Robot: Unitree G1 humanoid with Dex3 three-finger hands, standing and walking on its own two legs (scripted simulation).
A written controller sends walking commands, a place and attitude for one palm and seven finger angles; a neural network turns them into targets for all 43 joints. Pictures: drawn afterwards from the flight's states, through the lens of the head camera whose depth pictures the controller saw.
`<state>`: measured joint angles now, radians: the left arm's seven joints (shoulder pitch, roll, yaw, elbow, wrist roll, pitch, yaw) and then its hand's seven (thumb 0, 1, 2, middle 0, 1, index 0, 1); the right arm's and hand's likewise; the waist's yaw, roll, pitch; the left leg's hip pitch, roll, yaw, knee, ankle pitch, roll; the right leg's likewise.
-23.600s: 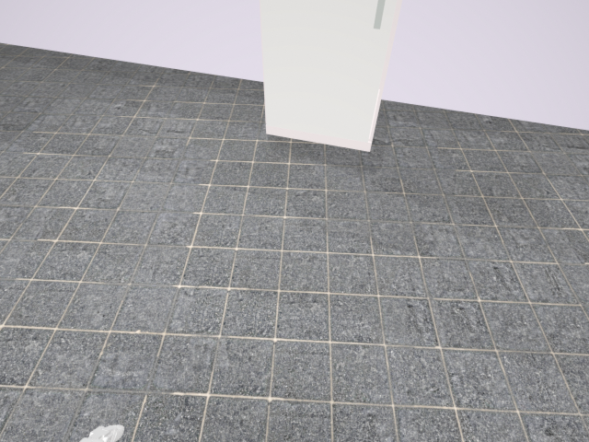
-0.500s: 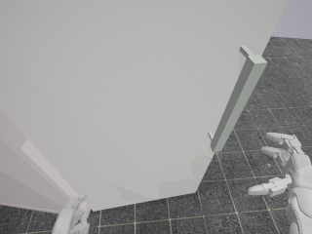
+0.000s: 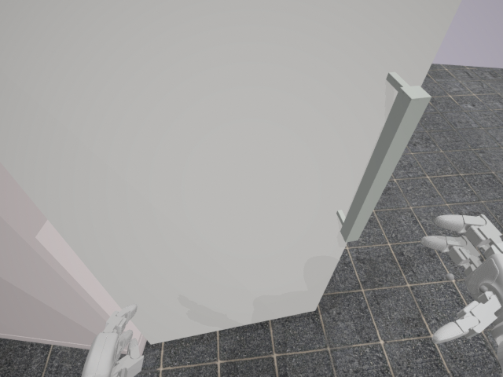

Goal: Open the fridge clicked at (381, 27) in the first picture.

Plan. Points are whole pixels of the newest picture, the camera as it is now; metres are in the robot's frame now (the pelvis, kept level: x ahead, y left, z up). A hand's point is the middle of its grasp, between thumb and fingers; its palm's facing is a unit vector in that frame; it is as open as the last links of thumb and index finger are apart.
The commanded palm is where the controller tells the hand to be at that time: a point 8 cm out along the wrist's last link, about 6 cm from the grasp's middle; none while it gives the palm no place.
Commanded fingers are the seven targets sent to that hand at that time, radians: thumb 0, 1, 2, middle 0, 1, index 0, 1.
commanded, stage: draw the hand back to the body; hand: right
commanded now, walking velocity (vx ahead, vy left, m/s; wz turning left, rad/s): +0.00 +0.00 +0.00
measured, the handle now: (367, 171) +0.43 -0.17 +0.12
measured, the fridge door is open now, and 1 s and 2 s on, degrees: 72 72 72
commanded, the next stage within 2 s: step back with the hand held close in 1.40 s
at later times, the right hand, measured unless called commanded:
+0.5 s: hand out of the picture +0.22 -0.29 +0.13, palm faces +0.35 +0.89 -0.29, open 13.7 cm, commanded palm +0.18 -0.32 +0.15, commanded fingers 0.00 0.01 -0.46 0.23 0.83 0.23 0.83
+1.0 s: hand out of the picture +0.22 -0.29 +0.20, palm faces +0.48 +0.78 -0.40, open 9.0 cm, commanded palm +0.17 -0.32 +0.21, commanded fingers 0.00 -0.90 -0.90 0.20 0.30 0.20 0.30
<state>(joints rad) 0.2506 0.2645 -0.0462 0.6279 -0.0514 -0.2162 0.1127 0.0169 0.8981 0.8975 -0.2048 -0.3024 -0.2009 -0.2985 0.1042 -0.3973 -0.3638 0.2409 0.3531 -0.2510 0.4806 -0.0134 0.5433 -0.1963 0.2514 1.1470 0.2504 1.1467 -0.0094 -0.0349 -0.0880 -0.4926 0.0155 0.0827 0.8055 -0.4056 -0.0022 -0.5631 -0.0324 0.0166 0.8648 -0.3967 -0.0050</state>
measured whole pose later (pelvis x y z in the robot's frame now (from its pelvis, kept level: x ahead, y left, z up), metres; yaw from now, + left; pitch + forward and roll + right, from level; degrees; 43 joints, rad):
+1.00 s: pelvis +0.03 -0.01 +0.04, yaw +1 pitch -3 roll +1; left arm 0.22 0.24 -0.02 0.65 0.00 -0.17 0.07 0.02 0.90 0.90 -0.20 -0.30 -0.20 -0.30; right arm 0.43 -0.37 -0.36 -0.36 0.06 -0.06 -0.12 0.01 -0.55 -0.73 0.22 0.50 0.22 0.50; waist -0.08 -0.05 -0.02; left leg -0.11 0.04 0.05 0.46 -0.29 -0.03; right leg -0.16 0.00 -0.03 0.50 -0.28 -0.02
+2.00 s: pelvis -0.02 -0.02 +0.03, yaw +1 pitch -1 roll +1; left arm 0.20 0.20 -0.02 0.56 -0.01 -0.06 0.08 0.02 0.90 0.90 -0.20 -0.30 -0.20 -0.30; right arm 0.52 -0.43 -0.44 -0.50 0.05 -0.20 -0.14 0.02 -0.89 -0.89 0.21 0.30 0.21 0.30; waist -0.03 0.00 0.06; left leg -0.29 0.04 0.04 0.54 -0.24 -0.04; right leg -0.34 0.00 -0.04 0.58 -0.23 -0.04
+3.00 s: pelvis -0.18 -0.04 +0.03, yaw +0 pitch -1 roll +3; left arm 0.20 0.14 0.00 0.62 0.01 -0.16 0.04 0.02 0.90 0.90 -0.20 -0.30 -0.20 -0.30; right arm 0.53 -0.43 -0.47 -0.61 0.07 -0.26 -0.14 0.02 -0.89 -0.89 0.21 0.30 0.21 0.30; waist -0.01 0.03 0.08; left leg -0.39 -0.05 0.04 0.82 -0.47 -0.02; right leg -0.37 -0.07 -0.02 0.52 -0.14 -0.01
